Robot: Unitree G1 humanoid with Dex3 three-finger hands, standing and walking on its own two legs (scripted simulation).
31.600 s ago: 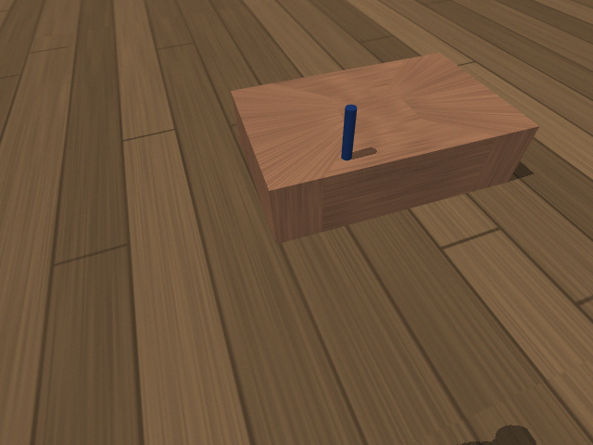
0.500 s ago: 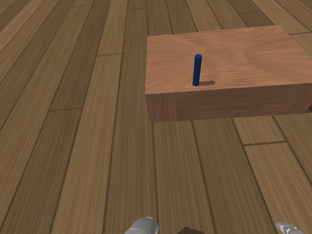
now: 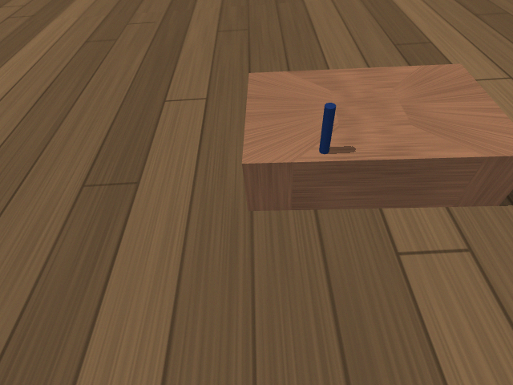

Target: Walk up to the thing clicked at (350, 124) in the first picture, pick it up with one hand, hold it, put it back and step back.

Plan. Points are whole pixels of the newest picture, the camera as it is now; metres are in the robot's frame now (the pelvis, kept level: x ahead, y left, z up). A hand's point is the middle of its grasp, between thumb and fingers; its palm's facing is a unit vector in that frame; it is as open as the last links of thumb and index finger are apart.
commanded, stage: step back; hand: right
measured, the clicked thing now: (327, 129) +1.08 -0.22 -0.31
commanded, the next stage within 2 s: stand in 0.48 s
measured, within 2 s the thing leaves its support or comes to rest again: neither
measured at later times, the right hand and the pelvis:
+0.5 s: hand (405, 384) +0.16 -0.21 -0.14, palm faces -0.04 +0.94 -0.34, open 7.4 cm; pelvis +0.05 +0.03 +0.01, yaw +0 degrees
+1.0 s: hand out of the picture +0.13 -0.23 -0.13, palm faces +0.00 +0.94 -0.33, open 7.4 cm; pelvis +0.06 +0.02 +0.03, yaw +0 degrees
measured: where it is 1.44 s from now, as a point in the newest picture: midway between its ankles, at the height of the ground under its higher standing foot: outside the picture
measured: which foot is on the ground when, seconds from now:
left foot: up 0.00-0.22, down 0.24-1.00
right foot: down 0.00-1.00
